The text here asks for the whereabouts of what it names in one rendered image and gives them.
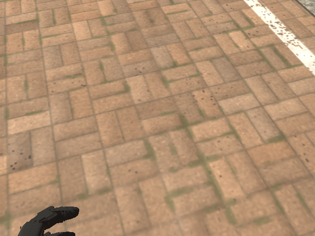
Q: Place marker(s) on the robot left hand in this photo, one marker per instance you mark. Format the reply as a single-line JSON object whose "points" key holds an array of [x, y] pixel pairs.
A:
{"points": [[46, 219]]}

